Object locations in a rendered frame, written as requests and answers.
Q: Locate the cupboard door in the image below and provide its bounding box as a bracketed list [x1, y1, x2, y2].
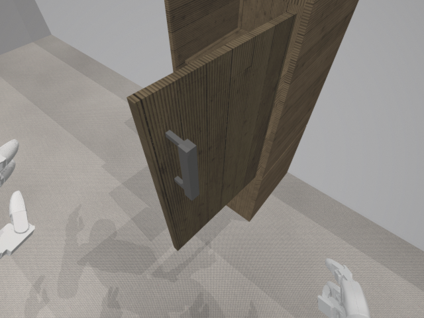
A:
[127, 11, 297, 251]

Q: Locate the robot left hand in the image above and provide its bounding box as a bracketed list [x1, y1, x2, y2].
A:
[0, 139, 35, 259]

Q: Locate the handle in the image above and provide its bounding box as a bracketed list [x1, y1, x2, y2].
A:
[165, 130, 199, 201]

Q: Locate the robot right hand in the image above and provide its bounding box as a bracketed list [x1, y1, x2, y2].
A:
[318, 258, 371, 318]

